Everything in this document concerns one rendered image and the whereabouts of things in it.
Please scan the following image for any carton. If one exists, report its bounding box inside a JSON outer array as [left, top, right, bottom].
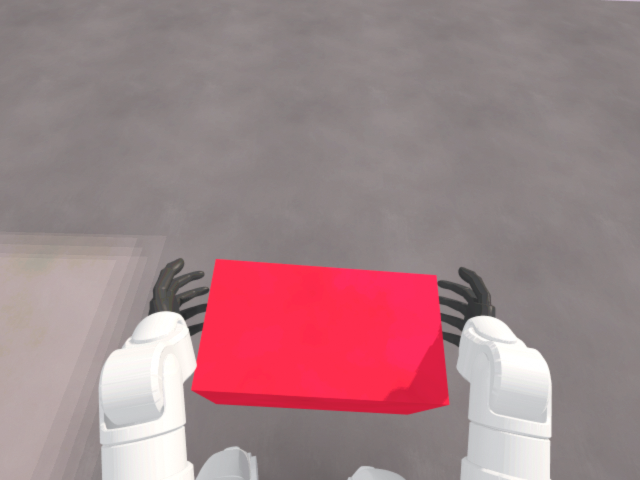
[[191, 259, 449, 415]]

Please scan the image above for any left robot hand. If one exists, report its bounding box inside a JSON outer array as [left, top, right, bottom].
[[148, 258, 209, 336]]

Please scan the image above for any robot right shin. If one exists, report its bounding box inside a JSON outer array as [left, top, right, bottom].
[[352, 466, 375, 478]]

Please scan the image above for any right robot forearm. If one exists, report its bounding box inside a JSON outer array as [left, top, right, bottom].
[[456, 316, 552, 480]]

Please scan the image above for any left robot forearm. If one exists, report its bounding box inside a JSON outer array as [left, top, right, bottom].
[[99, 311, 197, 480]]

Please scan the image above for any robot left thigh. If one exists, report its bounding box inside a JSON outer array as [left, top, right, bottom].
[[196, 449, 258, 480]]

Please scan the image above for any right robot hand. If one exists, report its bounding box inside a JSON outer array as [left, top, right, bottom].
[[437, 267, 495, 347]]

